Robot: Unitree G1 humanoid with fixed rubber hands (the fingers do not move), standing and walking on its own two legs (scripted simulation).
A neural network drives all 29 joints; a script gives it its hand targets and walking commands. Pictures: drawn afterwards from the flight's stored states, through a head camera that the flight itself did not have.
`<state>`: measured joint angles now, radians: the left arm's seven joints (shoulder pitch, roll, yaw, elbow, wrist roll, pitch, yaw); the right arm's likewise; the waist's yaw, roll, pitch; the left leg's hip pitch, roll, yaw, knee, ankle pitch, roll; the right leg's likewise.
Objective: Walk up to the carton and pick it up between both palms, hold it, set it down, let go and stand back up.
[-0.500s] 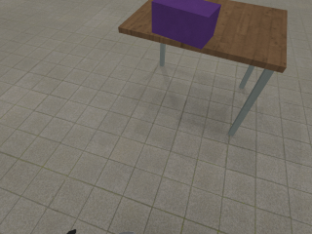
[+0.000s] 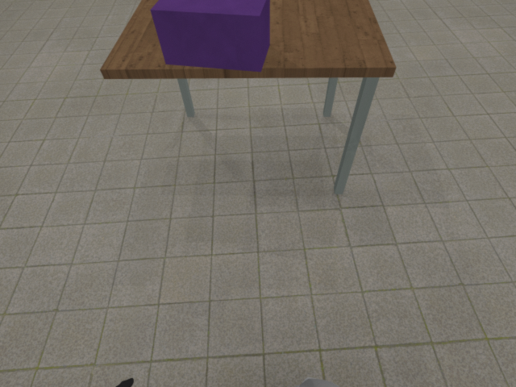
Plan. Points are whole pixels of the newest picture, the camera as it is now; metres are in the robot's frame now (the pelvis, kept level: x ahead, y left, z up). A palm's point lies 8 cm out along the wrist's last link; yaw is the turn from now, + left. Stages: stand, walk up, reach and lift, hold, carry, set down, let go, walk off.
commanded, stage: walk up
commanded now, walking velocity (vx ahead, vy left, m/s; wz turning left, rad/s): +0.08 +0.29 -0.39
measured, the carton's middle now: (215, 29) +1.08 +0.11 +0.01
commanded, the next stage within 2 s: none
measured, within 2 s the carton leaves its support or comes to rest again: neither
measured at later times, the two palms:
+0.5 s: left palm out of the picture +0.10 +0.46 -0.13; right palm out of the picture +0.14 -0.08 -0.09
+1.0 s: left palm out of the picture +0.18 +0.53 -0.12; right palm (244, 335) +0.22 +0.03 -0.11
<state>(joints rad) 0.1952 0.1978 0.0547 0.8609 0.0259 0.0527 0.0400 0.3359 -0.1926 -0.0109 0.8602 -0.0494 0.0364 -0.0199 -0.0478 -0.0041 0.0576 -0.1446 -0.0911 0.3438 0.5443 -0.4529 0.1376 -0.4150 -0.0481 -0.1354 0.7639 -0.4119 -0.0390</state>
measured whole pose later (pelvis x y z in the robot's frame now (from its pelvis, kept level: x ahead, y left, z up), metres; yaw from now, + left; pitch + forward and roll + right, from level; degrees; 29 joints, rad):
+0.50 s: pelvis +0.06 +0.17 +0.02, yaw -7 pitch +1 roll +0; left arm 0.25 0.30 0.11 0.99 0.02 0.07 0.05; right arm 0.16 -0.19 -0.03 0.83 -0.05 0.03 0.04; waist 0.04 -0.07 0.08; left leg -0.34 0.08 0.11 0.58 -0.25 -0.01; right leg -0.42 -0.09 0.05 1.00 -0.59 0.02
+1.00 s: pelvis +0.18 +0.28 +0.02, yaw -8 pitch -1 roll +0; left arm 0.39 0.18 0.07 1.08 0.03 -0.06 0.01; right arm 0.20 -0.22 -0.03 0.98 -0.02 0.00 0.07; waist 0.03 0.02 0.01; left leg -0.52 0.16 0.04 0.77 -0.16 -0.03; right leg 0.04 -0.05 -0.18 0.37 -0.39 0.02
